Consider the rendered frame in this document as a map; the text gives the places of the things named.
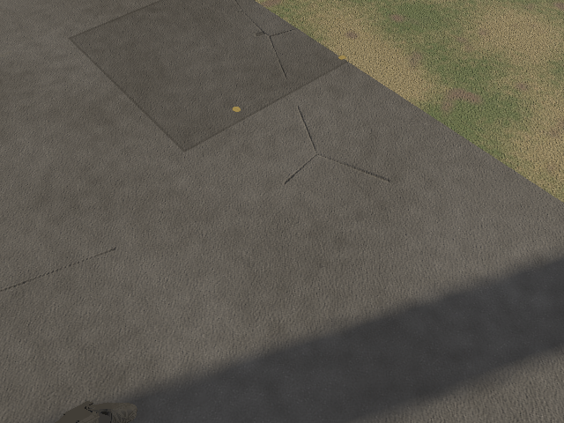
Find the left robot hand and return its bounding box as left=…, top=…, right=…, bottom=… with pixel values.
left=55, top=401, right=137, bottom=423

